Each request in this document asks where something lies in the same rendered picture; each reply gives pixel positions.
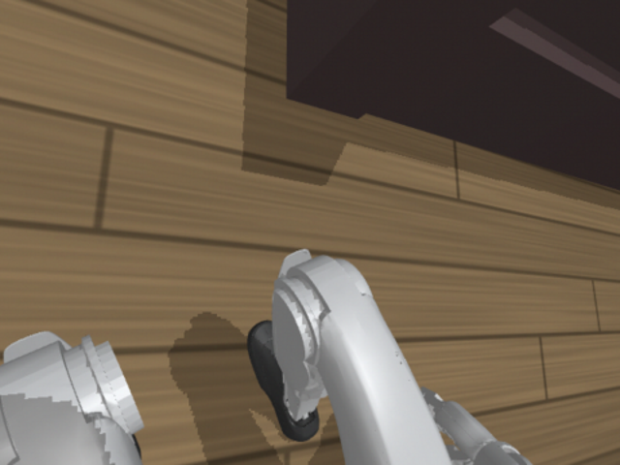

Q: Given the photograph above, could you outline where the right robot arm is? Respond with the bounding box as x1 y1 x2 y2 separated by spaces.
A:
473 441 533 465

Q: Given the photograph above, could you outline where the right robot hand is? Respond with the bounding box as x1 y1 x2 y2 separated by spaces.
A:
421 387 497 465

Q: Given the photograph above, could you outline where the right robot foot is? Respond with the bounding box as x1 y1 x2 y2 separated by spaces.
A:
247 321 320 442

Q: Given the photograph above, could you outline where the sofa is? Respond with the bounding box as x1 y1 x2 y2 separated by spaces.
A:
287 0 620 191

